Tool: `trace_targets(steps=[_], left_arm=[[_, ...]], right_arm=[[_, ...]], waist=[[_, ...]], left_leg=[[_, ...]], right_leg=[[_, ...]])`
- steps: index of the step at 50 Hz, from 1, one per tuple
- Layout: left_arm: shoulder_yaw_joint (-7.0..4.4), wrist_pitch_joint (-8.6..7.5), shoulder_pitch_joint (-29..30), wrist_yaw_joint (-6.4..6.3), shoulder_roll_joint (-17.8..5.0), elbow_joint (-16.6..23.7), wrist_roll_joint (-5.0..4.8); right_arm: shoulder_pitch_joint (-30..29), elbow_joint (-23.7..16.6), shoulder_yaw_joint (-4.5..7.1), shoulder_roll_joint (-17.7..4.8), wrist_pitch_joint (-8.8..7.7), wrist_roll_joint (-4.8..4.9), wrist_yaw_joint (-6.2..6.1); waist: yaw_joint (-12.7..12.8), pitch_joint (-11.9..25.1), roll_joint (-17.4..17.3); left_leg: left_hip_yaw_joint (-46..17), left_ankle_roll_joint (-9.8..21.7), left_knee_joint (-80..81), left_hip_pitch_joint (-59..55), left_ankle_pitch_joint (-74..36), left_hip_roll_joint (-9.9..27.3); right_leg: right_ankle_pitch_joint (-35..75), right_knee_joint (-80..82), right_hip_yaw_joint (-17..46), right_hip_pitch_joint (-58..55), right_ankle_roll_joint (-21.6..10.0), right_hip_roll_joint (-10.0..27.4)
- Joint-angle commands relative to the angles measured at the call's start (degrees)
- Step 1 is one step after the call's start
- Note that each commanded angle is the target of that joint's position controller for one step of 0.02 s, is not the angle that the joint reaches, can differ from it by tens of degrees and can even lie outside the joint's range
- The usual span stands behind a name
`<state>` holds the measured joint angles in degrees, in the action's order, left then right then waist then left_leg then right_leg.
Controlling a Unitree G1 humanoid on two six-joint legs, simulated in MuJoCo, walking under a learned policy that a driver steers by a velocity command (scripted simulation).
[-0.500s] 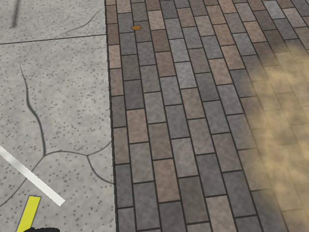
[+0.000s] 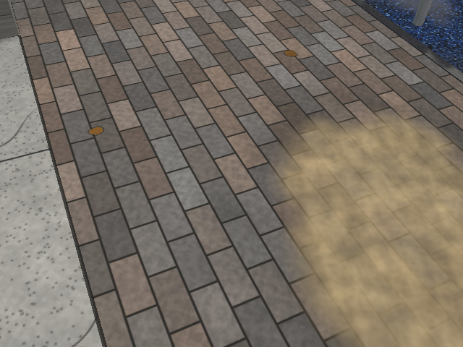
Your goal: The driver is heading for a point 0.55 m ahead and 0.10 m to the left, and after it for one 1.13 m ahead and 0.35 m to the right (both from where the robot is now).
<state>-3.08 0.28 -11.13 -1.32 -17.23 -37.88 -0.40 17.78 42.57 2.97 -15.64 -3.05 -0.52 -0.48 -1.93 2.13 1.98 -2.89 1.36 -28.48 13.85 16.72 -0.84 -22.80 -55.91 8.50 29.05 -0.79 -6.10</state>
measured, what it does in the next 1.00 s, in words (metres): walks ahead, turning left: right foot, then left foot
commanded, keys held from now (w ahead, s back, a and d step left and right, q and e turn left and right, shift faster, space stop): w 0.14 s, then w+q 0.62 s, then w+e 0.24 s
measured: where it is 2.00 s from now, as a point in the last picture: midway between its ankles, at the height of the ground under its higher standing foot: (193, 211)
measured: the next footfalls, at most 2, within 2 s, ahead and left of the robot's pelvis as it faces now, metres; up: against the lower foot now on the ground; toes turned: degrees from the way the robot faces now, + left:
right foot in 0.32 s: +0.23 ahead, -0.16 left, +0.00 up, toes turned +3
left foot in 0.80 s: +0.50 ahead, +0.15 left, +0.00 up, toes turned +19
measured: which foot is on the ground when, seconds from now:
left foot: down 0.00-0.34, up 0.36-0.78, down 0.80-1.00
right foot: up 0.00-0.30, down 0.32-0.82, up 0.84-1.00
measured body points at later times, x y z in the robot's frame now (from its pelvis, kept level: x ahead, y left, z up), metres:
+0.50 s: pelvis +0.20 -0.05 +0.01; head +0.22 -0.06 +0.45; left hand +0.29 +0.23 -0.09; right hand +0.30 -0.33 -0.12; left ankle +0.17 +0.10 -0.65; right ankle +0.19 -0.16 -0.74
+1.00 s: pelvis +0.46 +0.06 +0.00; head +0.48 +0.08 +0.45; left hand +0.47 +0.36 -0.12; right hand +0.64 -0.16 -0.10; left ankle +0.46 +0.14 -0.74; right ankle +0.50 -0.11 -0.65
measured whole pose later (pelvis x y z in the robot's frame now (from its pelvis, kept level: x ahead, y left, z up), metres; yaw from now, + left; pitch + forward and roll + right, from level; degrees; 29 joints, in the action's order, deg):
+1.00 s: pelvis +0.46 +0.06 +0.00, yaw +16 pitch +0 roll +0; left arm -3.3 -3.5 -13.2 0.3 -17.5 -46.6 -2.0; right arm 14.1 40.8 2.8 -14.8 -4.3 -0.6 1.9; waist -0.4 -3.7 1.9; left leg 4.6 5.0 -23.9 14.4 10.1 -3.4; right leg -16.6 -66.5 3.1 31.9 -0.3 6.9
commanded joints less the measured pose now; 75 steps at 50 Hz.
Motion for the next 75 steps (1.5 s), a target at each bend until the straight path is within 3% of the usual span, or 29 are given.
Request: trace_targets(steps=[1, 10, 15, 16, 17, 18, 19, 23, 35, 37, 39, 40, 41, 42, 43, 44, 46, 51, 57, 62, 65, 67, 68, 69, 70, 71, 72, 73, 75], left_arm=[[-2.01, -2.23, 3.03, 0.73, -5.5, 3.77, 0.28], [-0.3, -5.11, 13.72, 2.92, -1.03, 6.4, -0.86], [-2.67, -6.2, 2.28, 2.71, -5.89, 3.08, -1.06], [-3.72, -6.12, -6.76, 1.89, -8.77, 1.74, -0.31], [-5.26, -5.36, -14.06, 1.49, -14.95, 0.34, 0.79], [-4.42, -5.11, -15.09, 1.67, -11.08, -0.75, 0.85], [-3.11, -5.16, -11.49, 1.71, -7.5, -0.93, 0.47], [-1.62, -5.95, -1.78, 1.96, -2.05, -1.58, 0.93], [-3.72, -5.6, -5.69, 0.92, -8.95, -7.06, -0.79], [-4.14, -4.67, -6.04, 0.72, -10.67, -7.3, -1.03], [-4.14, -3.68, -6.69, 0.43, -11.57, -7.59, -1.32], [-3.16, -3.8, -8.01, 0.33, -9.93, -7.98, -0.9], [-0.57, -4.58, -13.73, 1.15, -2.52, -5.89, 1.04], [-0.02, -6.2, -14.24, 1.98, -3.62, -7.1, -0.01], [-1.74, -6.67, -6.31, 2.39, -8.87, -5.55, -2.93], [-1.31, -6.9, -2.81, 2.33, -7.86, -4.05, -3.39], [-1.53, -5.92, -3.53, 1.62, -6.89, -5.38, -1.61], [-1.34, -2.64, -5.32, 1.05, -3.72, -7.21, -1.39], [-0.62, -3.72, 2.74, 2.41, -1.58, -5.04, -0.72], [0.01, -3.78, 9.53, 4.18, -1.03, -0.97, -0.63], [-0.79, -3.49, 7.99, 5.08, -2.66, 0.7, -0.72], [-2.83, -3.03, -1.82, 4.82, -6.3, -0.79, -0.89], [-4.7, -2.79, -11.28, 3.98, -9.72, -2.87, -0.97], [-6.29, -2.48, -15.78, 2.77, -16.08, -3.58, -1.12], [-5.55, -3.41, -14.82, 3.15, -15.57, -1.88, -1.04], [-4.36, -3.91, -13.95, 3.28, -11.11, -1.83, -0.58], [-3.8, -4.24, -10.91, 3.21, -9.15, -1.64, -0.72], [-3.25, -4.27, -6.89, 3.17, -7.56, -0.99, -0.93], [-2.35, -4.2, -2.89, 2.68, -5.35, 0.77, -0.07]], right_arm=[[0.15, -2.49, 1.75, -7.72, -1.5, 0.64, -0.69], [7.57, 1.02, 2.12, -10.42, -0.74, 1.73, -0.17], [6.13, 1.11, 2.07, -10.63, 0.02, 2.45, -0.3], [4.3, -0.03, 0.97, -7.51, -0.41, 1.65, -0.11], [7.87, -2.41, -0.78, -1.71, -1.35, 1.56, -0.34], [7.57, -2.09, 0.21, -5.4, -1.95, 2.74, -0.7], [4.56, -2.39, 1.5, -9.0, -1.88, 3.64, -0.55], [1.62, -2.0, 1.48, -5.16, 0.07, 2.42, 0.12], [-15.35, -10.38, 0.26, -3.22, 0.39, 1.86, 3.74], [-14.74, -11.44, 1.12, -4.98, 0.68, 1.71, 4.05], [-4.82, -9.69, 3.13, -8.16, 1.16, 1.61, 3.7], [4.13, -7.36, 4.71, -10.73, 1.55, 1.8, 2.64], [7.66, -6.32, 5.76, -17.38, 1.49, 1.47, 1.66], [9.02, -7.92, 4.58, -15.15, 0.87, 1.53, 1.79], [6.83, -7.33, 3.38, -11.79, 0.24, 0.74, 2.23], [3.25, -6.85, 3.03, -10.98, -0.23, 0.65, 2.24], [-3.12, -6.52, 1.86, -6.96, -1.13, 0.05, 2.18], [-4.79, -3.88, 2.1, -6.37, -3.6, -0.67, 1.83], [-3.51, -1.26, 2.31, -7.43, -3.34, -0.38, 0.44], [0.48, 1.89, 3.09, -8.92, -1.44, 0.74, -0.02], [-0.99, 1.89, 3.72, -11.02, 0.08, 1.26, -0.78], [-2.54, 1.41, 3.89, -12.1, 0.99, 1.45, -1.42], [-3.24, 0.99, 3.41, -11.38, 0.89, 1.54, -1.68], [1.61, -1.34, 1.31, -4.79, -0.25, -0.44, -1.09], [1.55, -2.56, 0.03, -3.26, -2.63, 0.04, -0.12], [-5.48, -3.81, 1.23, -8.02, -4.36, 2.41, 0.82], [-8.19, -4.99, 1.08, -8.34, -5.28, 3.0, 1.04], [-8.58, -4.57, 1.18, -7.99, -5.51, 1.69, 0.65], [-7.17, -4.23, 1.86, -8.5, -4.38, 0.16, 0.47]], waist=[[0.08, -6.19, -10.06], [-4.55, -6.46, -11.18], [3.58, -0.84, -9.55], [8.47, 6.0, -6.41], [9.25, 15.35, 8.81], [9.55, 14.44, 11.26], [8.31, 6.43, 8.47], [2.92, -4.25, 6.12], [5.14, -8.52, -0.12], [3.56, -5.99, 1.35], [-2.66, 0.99, 1.91], [-7.31, 5.53, -0.22], [-3.61, 12.23, -15.11], [-4.57, 23.97, -13.18], [-6.49, 16.6, -7.26], [-4.55, 8.13, -6.41], [0.17, 1.52, -5.29], [2.5, -2.57, -4.87], [-0.42, -5.63, -4.44], [-2.97, -8.42, -3.63], [-0.34, -5.35, -6.05], [5.68, 1.13, -7.17], [10.84, 6.03, -4.8], [8.13, 11.87, 8.86], [6.78, 19.88, 9.81], [9.77, 14.92, 4.21], [8.21, 7.99, 1.27], [5.34, 3.39, -2.7], [1.96, 0.54, -0.72]], left_leg=[[-18.9, 8.08, 18.97, -8.9, 10.52, 13.66], [-9.58, 9.2, 18.33, -7.39, -7.68, 12.3], [-10.57, 6.15, 7.33, -2.89, -19.28, 11.5], [-7.47, 3.6, -6.04, 4.3, -16.02, 8.09], [-0.02, -0.6, -26.66, 23.09, 1.68, 0.71], [-3.97, -1.12, -37.13, 29.27, 15.22, 1.15], [-5.08, -0.5, -41.21, 32.05, 11.27, 4.09], [-3.35, -0.92, -37.89, 26.89, -0.73, 8.09], [3.45, 1.57, -9.3, 24.47, -16.53, 6.08], [6.58, 3.76, -8.33, 19.95, -11.25, 2.85], [8.85, 6.84, -6.36, 3.94, -8.33, -2.02], [5.66, 8.82, -4.52, -12.39, -10.98, -1.92], [-21.36, 16.74, -2.73, -34.8, -6.22, 14.29], [-44.49, 22.47, 7.58, -38.64, 0.37, 23.82], [-35.98, 18.32, 9.86, -32.98, 0.07, 22.1], [-26.53, 15.85, 10.49, -23.3, -4.17, 20.1], [-14.47, 12.61, 13.07, -9.23, -12.7, 15.46], [-2.1, 11.66, 20.56, -2.9, -18.37, 13.64], [7.92, 8.48, 22.58, -7.99, -20.54, 12.32], [10.54, 8.16, 19.15, -18.94, -27.04, 16.17], [12.74, 6.44, 10.74, -22.54, -49.32, 16.91], [14.42, 4.44, -4.47, -20.31, -62.33, 15.36], [15.31, 2.2, -18.46, -11.74, -54.54, 12.78], [14.34, -1.54, -39.78, 11.74, -12.94, 5.26], [1.21, -2.55, -52.15, 26.07, 18.19, -3.97], [-4.07, -1.05, -53.23, 32.21, 14.15, 0.08], [-3.21, 0.07, -48.79, 32.78, 8.71, 2.7], [-2.56, -0.17, -43.14, 30.05, 5.26, 5.03], [-2.39, -1.67, -37.53, 23.01, 1.37, 6.95]], right_leg=[[7.76, -3.52, -1.27, 15.61, 1.47, 5.41], [14.14, 22.44, -9.2, 1.72, 2.86, 5.93], [16.34, 33.06, -8.53, -22.53, -1.19, 5.07], [15.06, 32.13, -1.69, -36.65, -4.17, 12.4], [7.94, 33.39, 18.5, -55.16, -11.78, 27.49], [-0.85, 38.92, 28.68, -50.29, -14.47, 30.44], [-3.06, 40.27, 21.94, -43.53, -12.81, 28.44], [12.79, 46.77, 2.59, -25.83, -9.27, 20.67], [32.34, 46.7, -16.34, -30.31, -7.12, 22.0], [48.92, 40.31, -18.25, -33.56, -5.88, 22.2], [62.39, 24.36, -19.75, -31.61, -4.48, 20.97], [55.74, 11.71, -20.11, -22.11, -2.9, 19.2], [11.04, -11.99, -19.87, 2.13, 0.5, 11.16], [-12.48, -23.22, -6.61, 7.97, 0.63, 5.4], [-8.62, -25.56, -3.29, 12.43, -0.2, 8.2], [-4.0, -21.92, -4.22, 13.35, -0.91, 10.75], [3.5, -14.5, -3.99, 7.47, -0.68, 14.88], [13.59, -7.56, -1.97, 6.58, 1.68, 14.74], [30.15, 12.21, -4.89, 8.59, 1.87, 12.57], [24.89, 19.73, -8.28, 13.3, -0.63, 11.49], [16.13, 20.65, -12.7, 7.84, -3.61, 7.8], [12.93, 21.36, -15.2, -6.27, -6.68, 3.25], [16.29, 25.4, -12.15, -21.93, -9.24, 2.74], [14.94, 25.61, 12.68, -43.54, -17.44, 17.26], [6.61, 35.75, 40.46, -53.68, -25.77, 25.65], [5.99, 38.65, 34.0, -51.2, -21.97, 24.2], [9.13, 39.0, 25.79, -43.31, -19.47, 22.04], [14.94, 39.37, 19.64, -34.68, -17.48, 19.46], [23.46, 41.82, 13.76, -24.44, -16.58, 16.18]])
Velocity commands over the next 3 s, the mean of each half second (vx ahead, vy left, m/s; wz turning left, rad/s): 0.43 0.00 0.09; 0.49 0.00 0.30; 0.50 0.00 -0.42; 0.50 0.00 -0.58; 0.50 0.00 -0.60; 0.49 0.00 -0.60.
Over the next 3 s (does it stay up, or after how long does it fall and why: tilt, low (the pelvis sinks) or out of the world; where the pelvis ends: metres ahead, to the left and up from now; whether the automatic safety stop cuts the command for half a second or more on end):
stays up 1.51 -0.18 0.00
